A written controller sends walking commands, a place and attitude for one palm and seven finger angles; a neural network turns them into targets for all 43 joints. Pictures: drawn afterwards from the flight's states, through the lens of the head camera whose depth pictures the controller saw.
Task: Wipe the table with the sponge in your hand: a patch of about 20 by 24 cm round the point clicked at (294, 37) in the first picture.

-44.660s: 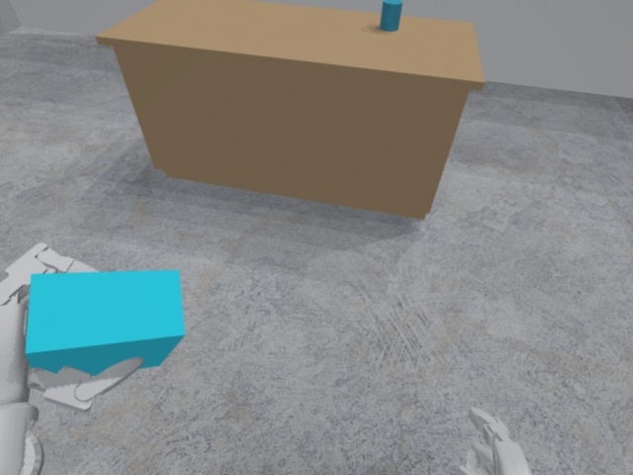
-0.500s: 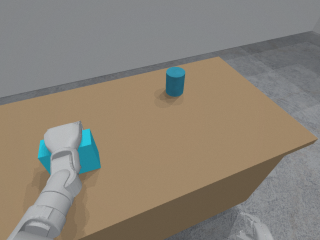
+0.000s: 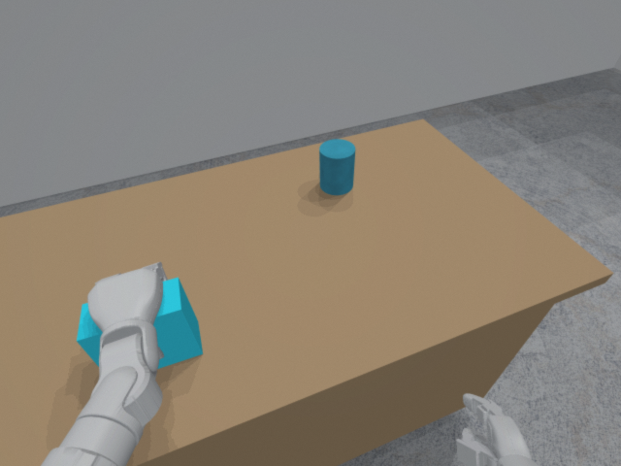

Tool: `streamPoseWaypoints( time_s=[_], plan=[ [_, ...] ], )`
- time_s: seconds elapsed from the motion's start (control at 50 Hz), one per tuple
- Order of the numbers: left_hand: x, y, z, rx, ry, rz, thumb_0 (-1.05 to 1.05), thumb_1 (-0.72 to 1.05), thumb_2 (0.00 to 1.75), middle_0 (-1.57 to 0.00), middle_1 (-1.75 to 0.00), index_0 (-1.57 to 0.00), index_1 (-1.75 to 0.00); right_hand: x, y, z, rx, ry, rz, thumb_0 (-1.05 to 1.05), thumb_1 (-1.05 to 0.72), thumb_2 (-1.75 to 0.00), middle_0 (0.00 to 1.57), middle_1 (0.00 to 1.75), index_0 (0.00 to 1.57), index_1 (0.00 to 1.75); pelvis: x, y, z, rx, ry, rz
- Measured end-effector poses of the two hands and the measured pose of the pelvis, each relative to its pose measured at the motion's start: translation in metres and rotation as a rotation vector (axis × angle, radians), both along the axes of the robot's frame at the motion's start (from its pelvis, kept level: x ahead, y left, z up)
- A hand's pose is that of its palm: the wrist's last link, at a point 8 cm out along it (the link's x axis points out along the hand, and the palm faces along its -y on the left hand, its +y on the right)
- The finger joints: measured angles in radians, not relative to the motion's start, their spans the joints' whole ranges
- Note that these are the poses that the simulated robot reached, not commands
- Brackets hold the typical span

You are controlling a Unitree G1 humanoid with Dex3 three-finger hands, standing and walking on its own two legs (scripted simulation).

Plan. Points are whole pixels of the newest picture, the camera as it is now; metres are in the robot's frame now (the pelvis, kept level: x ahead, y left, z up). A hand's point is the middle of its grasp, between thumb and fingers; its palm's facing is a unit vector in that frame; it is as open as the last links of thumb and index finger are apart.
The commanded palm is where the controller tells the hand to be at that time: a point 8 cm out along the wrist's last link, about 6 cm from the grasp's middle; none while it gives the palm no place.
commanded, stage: wipe back along the first lane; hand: left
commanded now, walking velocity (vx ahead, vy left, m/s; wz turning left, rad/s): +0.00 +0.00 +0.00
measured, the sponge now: (149, 337) +0.29 +0.28 -0.02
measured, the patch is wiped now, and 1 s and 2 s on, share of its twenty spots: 1.00 1.00 1.00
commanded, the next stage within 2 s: lift the sponge slowly off the table in 0.22 s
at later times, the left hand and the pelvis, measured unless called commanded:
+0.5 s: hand (141, 347) +0.25 +0.26 +0.03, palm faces -0.02 -0.09 -1.00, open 10.3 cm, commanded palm +0.22 +0.25 +0.07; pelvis -0.01 +0.00 +0.00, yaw -1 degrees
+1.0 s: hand (140, 350) +0.24 +0.25 +0.04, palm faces -0.02 -0.14 -0.99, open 10.3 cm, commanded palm +0.21 +0.25 +0.10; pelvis -0.01 +0.00 +0.01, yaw +0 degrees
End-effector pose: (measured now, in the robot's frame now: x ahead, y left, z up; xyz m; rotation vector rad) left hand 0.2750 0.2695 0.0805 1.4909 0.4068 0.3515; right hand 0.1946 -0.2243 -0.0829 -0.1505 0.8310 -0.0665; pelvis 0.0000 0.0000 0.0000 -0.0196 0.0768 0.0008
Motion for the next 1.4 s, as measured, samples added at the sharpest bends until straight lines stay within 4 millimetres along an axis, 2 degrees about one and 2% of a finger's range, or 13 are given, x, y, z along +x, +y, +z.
streamPoseWaypoints(
  time_s=[0.24,0.44,0.96,1.2,1.4],
  plan=[
    [-0.025,-0.009,0.001,-0.016,-0.016,-0.024,0.0,-0.49,1.03,-0.65,-1.34,-0.69,-1.35,-0.001,-0.006,0.006,0.011,-0.04,-0.011,0.01,-0.91,-0.9,0.2,0.3,0.2,0.3,-0.004,-0.003,0.001,0.004,-0.021,-0.014],
    [-0.042,-0.013,0.001,-0.037,-0.018,-0.019,0.0,-0.49,1.03,-0.65,-1.34,-0.69,-1.35,0.003,-0.003,0.012,0.011,-0.074,0.0,0.01,-0.91,-0.9,0.2,0.3,0.19,0.3,-0.01,-0.004,0.002,0.006,-0.043,-0.015],
    [-0.051,-0.015,0.01,-0.084,-0.001,-0.035,-0.01,-0.5,1.03,-0.66,-1.33,-0.7,-1.34,0.012,0.008,0.017,0.002,-0.103,0.042,0.01,-0.91,-0.9,0.2,0.3,0.2,0.3,-0.012,-0.004,0.005,0.008,-0.084,-0.008],
    [-0.057,-0.023,0.023,-0.091,-0.029,-0.044,-0.02,-0.5,1.03,-0.67,-1.32,-0.71,-1.33,0.025,0.015,0.028,0.013,-0.154,0.076,0.01,-0.91,-0.9,0.2,0.3,0.2,0.3,-0.015,-0.008,0.007,0.012,-0.11,-0.007],
    [-0.048,-0.029,0.04,-0.077,-0.033,-0.047,-0.01,-0.51,1.03,-0.68,-1.32,-0.71,-1.33,0.03,0.017,0.033,0.02,-0.175,0.095,0.01,-0.9,-0.9,0.2,0.3,0.2,0.3,-0.019,-0.014,0.009,0.016,-0.121,-0.002]
  ],
)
